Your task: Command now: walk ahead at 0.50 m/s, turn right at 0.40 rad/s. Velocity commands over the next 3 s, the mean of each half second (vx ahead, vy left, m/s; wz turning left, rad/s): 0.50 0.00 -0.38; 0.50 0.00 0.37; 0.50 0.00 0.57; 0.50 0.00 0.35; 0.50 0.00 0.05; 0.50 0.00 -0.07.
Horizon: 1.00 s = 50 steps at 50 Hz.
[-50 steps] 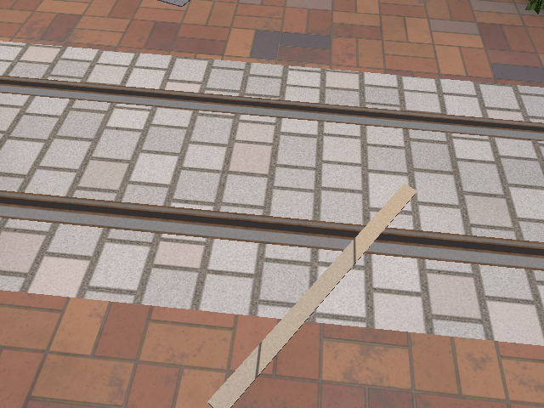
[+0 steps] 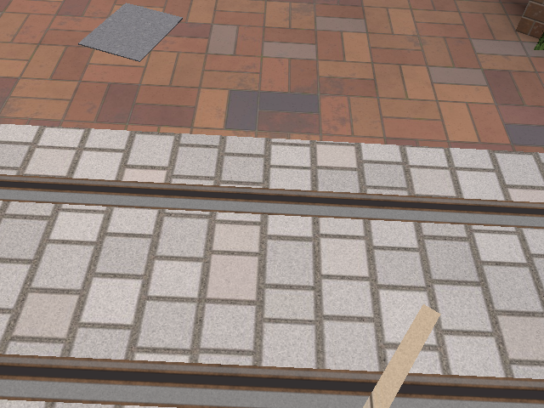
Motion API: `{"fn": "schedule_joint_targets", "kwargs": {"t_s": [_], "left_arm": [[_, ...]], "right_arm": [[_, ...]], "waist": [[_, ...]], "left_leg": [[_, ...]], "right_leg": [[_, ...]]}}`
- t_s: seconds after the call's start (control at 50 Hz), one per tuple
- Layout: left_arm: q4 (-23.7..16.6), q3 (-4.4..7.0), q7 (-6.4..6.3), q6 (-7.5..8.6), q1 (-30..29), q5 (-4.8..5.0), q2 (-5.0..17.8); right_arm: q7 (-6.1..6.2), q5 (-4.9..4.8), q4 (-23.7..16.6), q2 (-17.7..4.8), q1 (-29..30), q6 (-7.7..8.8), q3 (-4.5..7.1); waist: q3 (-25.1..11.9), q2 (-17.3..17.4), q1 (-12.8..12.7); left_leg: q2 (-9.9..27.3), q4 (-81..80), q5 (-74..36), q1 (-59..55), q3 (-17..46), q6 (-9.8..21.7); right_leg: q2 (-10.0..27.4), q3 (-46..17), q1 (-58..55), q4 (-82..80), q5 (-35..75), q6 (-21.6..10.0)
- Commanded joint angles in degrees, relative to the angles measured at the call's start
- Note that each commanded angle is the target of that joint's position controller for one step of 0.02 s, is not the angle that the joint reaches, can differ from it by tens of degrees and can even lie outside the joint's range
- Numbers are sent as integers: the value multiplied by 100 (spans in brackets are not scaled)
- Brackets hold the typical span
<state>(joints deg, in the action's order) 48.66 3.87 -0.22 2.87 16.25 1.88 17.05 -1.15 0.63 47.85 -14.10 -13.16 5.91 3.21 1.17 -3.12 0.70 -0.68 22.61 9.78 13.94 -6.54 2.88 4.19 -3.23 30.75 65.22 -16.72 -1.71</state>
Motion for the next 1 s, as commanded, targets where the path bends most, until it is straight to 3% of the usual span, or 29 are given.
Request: {"fn": "schedule_joint_targets", "kwargs": {"t_s": [0.02,0.08,0.14,0.2,0.26,0.28,0.32,0.34,0.36,0.38,0.4,0.42,0.44,0.46,0.48,0.5,0.54,0.6,0.72,0.82,0.88,0.9,0.92,0.94,0.96,0.98,1.0], "left_arm": [[-312,116,-27,-92,201,-12,221],[-439,133,-3,-94,-134,-44,184],[-600,89,103,-56,-635,-68,83],[-870,23,214,-48,-1249,-80,-25],[-1141,1,324,-52,-1634,-63,-32],[-1214,11,358,-56,-1666,-57,-10],[-1282,93,391,-83,-1446,-55,148],[-1228,156,381,-95,-1114,-74,240],[-1043,287,344,-98,-371,-76,435],[-753,457,238,-110,581,-76,752],[-589,561,126,-98,1025,-113,1418],[-692,443,135,-22,1169,-151,1212],[-673,333,168,45,861,-201,857],[-680,283,172,91,408,-199,699],[-678,215,182,129,-20,-190,455],[-695,159,183,171,-284,-217,239],[-613,162,178,286,-384,-248,189],[-432,207,101,375,-266,-314,327],[-218,209,-49,353,-106,-276,437],[50,266,-105,178,268,-163,559],[8,323,-170,51,45,-109,796],[-19,337,-194,5,-47,-98,881],[-53,335,-206,-29,-201,-71,938],[-125,295,-217,9,-217,-104,888],[-375,17,-97,154,372,-323,-82],[-486,-2,-1,428,-24,-100,175],[-647,73,58,579,-629,113,480]], "right_arm": [[37,45,-188,-674,155,162,172],[122,55,-39,-745,6,135,200],[185,27,24,-856,-56,78,216],[220,-22,159,-982,-376,-12,256],[220,-94,265,-1060,-576,-148,294],[222,-119,274,-1101,-560,-192,308],[251,-161,227,-1269,-415,-259,352],[262,-187,265,-1312,-451,-287,358],[257,-201,318,-1321,-414,-308,338],[246,-190,336,-1208,-399,-283,271],[144,3,154,-438,-881,-178,28],[54,-209,244,-514,-923,35,-14],[20,-489,86,-1012,-102,116,156],[29,-506,-29,-939,181,137,136],[73,-372,64,-869,204,94,149],[94,-305,164,-859,39,-3,193],[105,-286,332,-662,-346,-200,191],[143,-269,266,-521,-123,-325,183],[18,-184,-26,-351,750,-254,108],[-167,-184,-444,-290,1395,-249,41],[-254,-204,-575,-511,1104,-283,147],[-253,-220,-515,-675,653,-305,238],[-218,-234,-348,-941,-147,-315,387],[-106,-221,-151,-1364,-1047,-358,581],[-42,-254,-126,-1919,-1084,-340,674],[-70,-174,-283,-1611,-1212,-260,546],[-68,-126,-289,-1258,-1030,-201,460]], "waist": [[-64,782,-138],[74,666,-73],[216,602,86],[435,488,341],[548,498,429],[526,540,380],[218,767,126],[-37,867,-98],[-433,822,-562],[-883,569,-1036],[-1484,-899,-684],[-2481,-690,-743],[-1701,-75,-917],[-1018,-4,-694],[-625,202,-441],[-402,46,-240],[-328,-63,-22],[-42,42,-3],[275,31,-287],[507,65,-477],[121,-212,-127],[-163,-305,155],[-586,-238,626],[-1074,205,1040],[-1464,1827,341],[-2272,1299,579],[-1545,961,711]], "left_leg": [[1568,-1511,-813,-453,1056,746],[1515,-1562,-1243,-705,518,715],[1441,-1610,-1350,-863,48,611],[1613,-1550,-1496,-1350,-180,605],[1783,-1254,-1977,-1971,-360,564],[1813,-1075,-2424,-2088,-441,521],[1798,-411,-4312,-2189,-620,403],[1796,155,-5162,-2123,-613,389],[1679,1069,-5329,-1864,-651,309],[1454,2321,-4355,-845,-689,141],[626,4622,530,1675,-595,-156],[-2,5766,2598,2462,777,-155],[297,5942,2195,2884,1146,-50],[572,5505,1636,2847,1129,13],[818,5056,1238,2589,1100,-22],[944,4776,912,2251,1157,-57],[998,4564,502,1823,1183,-132],[949,4077,-91,2286,1305,-251],[752,2140,-1610,2533,954,-233],[620,1437,-1080,2946,559,10],[169,1402,-225,2112,72,319],[-54,1443,49,1496,-63,456],[-273,1129,-140,352,-84,651],[-9,800,-249,-1304,683,918],[1498,473,335,-3275,3774,1979],[1965,-475,1002,-3872,5549,2336],[1820,-624,675,-3465,4735,1967]], "right_leg": [[362,-388,682,-47,663,45],[301,-435,1039,-778,1425,107],[259,-108,947,-1727,2060,86],[243,186,1124,-2332,2066,2],[167,454,1298,-2687,1595,-132],[93,575,1184,-2770,1355,-204],[-253,923,483,-2807,811,-411],[-477,1013,-144,-2822,508,-543],[-693,1007,-1226,-3183,680,-726],[-589,599,-2914,-3530,1120,-942],[1077,-1964,-5199,-3509,1156,-1710],[2034,-4196,-5646,-4532,635,-2352],[1807,-3196,-5012,-4722,960,-1900],[1570,-2168,-4057,-4764,1344,-1596],[1288,-1490,-3290,-4899,1659,-1353],[1065,-952,-2774,-5101,1788,-1199],[917,-463,-2299,-5441,1972,-1090],[878,160,-2216,-5682,2436,-1013],[799,1026,-2610,-5924,2242,-735],[1181,1324,-3703,-5505,3029,-686],[1236,1540,-3943,-4572,5491,-506],[1199,1586,-3891,-3883,6227,-433],[1035,1672,-3525,-2798,6231,-283],[755,1678,-2361,-1175,4781,-26],[-441,1282,323,973,-964,371],[-771,-138,1149,1768,-1776,268],[-417,-317,1652,1666,-1273,90]]}}
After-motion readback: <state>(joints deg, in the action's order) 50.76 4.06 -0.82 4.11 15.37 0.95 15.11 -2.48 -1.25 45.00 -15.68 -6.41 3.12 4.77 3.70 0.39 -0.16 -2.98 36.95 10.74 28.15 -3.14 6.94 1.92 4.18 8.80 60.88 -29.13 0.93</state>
